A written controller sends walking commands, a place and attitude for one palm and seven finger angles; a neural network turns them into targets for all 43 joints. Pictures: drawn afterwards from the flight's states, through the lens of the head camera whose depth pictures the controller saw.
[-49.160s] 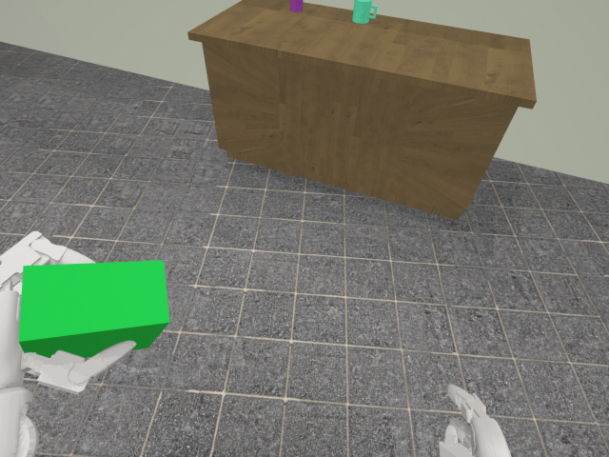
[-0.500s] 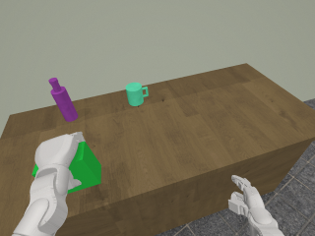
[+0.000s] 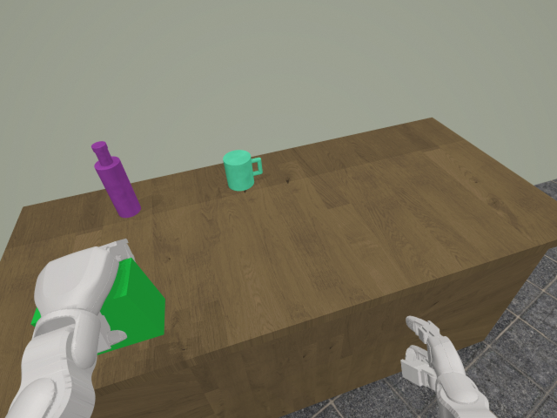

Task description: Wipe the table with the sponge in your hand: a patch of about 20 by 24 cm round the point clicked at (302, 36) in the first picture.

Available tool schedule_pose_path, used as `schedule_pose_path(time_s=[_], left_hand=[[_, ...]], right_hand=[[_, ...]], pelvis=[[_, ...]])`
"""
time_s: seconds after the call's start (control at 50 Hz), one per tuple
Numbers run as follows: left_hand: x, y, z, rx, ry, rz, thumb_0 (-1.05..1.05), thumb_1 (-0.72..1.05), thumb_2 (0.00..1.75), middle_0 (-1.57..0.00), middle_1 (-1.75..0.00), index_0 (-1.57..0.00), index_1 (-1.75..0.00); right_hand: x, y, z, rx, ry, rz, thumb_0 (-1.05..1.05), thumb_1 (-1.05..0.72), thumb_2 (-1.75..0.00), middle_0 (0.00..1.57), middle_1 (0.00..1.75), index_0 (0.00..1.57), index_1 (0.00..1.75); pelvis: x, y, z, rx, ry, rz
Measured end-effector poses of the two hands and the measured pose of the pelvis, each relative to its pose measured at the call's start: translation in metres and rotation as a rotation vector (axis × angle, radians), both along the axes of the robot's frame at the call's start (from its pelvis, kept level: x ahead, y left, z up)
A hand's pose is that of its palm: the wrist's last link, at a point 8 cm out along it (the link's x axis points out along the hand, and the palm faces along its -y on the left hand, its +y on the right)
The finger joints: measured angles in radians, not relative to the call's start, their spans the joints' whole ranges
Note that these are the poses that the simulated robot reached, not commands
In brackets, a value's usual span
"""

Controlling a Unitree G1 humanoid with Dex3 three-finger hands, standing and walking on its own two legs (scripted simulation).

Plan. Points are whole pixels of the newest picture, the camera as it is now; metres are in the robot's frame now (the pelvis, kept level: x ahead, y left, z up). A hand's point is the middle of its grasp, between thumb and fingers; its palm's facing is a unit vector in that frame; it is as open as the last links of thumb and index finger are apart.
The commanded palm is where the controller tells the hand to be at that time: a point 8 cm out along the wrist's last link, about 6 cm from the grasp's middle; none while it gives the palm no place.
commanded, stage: bring the sponge back beside the body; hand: left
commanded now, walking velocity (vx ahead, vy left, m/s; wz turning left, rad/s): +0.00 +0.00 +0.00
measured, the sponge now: (113, 315) +0.20 +0.29 +0.07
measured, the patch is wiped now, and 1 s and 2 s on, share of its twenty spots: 0.90 0.90 0.90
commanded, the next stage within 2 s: step back with the hand held close in 0.52 s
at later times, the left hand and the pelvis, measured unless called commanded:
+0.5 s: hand (93, 309) +0.19 +0.29 +0.11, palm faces +0.12 -0.16 -0.98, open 10.1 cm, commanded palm +0.15 +0.28 +0.18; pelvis -0.01 +0.00 +0.00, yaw +0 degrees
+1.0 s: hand (101, 285) +0.20 +0.26 +0.15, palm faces +0.33 -0.84 -0.42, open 10.1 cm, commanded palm +0.15 +0.30 +0.17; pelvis -0.01 +0.02 -0.01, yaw +1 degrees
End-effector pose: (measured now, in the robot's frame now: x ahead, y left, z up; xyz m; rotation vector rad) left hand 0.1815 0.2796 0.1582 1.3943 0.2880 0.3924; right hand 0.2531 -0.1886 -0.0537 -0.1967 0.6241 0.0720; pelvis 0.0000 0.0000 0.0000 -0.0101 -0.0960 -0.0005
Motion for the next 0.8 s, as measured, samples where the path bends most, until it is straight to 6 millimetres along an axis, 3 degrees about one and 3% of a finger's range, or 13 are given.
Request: schedule_pose_path(time_s=[0.12,0.26,0.66,0.72,0.8], left_hand=[[-0.010,0.008,0.003,-0.023,-0.016,0.051,-0.01,-0.50,1.04,-0.72,-1.32,-0.74,-1.34],[-0.019,-0.001,-0.002,-0.052,0.003,0.015,-0.01,-0.50,1.04,-0.72,-1.32,-0.74,-1.34],[-0.017,0.002,-0.001,-0.037,-0.006,0.007,-0.01,-0.50,1.04,-0.72,-1.32,-0.74,-1.34],[-0.014,0.007,-0.003,-0.541,-0.198,-0.091,-0.01,-0.50,1.04,-0.72,-1.32,-0.74,-1.34],[-0.012,0.007,-0.005,-0.813,-0.388,-0.196,-0.01,-0.50,1.04,-0.72,-1.32,-0.74,-1.34]], right_hand=[[0.000,-0.001,0.003,0.006,-0.016,-0.001,0.02,-0.90,-0.90,0.20,0.30,0.20,0.30],[0.002,0.000,0.008,0.003,-0.046,0.003,0.02,-0.90,-0.90,0.20,0.30,0.20,0.30],[-0.007,0.002,0.003,-0.002,-0.032,0.002,0.02,-0.90,-0.90,0.20,0.30,0.20,0.30],[-0.014,0.002,0.008,-0.013,-0.062,0.005,0.02,-0.90,-0.90,0.20,0.30,0.20,0.30],[-0.039,-0.007,0.004,-0.060,-0.025,-0.025,0.02,-0.90,-0.90,0.20,0.30,0.20,0.30]], pelvis=[[-0.002,-0.001,0.000,-0.001,-0.005,0.000],[-0.005,-0.001,-0.001,-0.002,-0.010,0.001],[-0.006,0.000,-0.001,-0.003,-0.011,-0.002],[-0.007,-0.001,-0.002,-0.013,0.023,0.015],[-0.007,-0.002,-0.005,-0.022,0.073,0.026]])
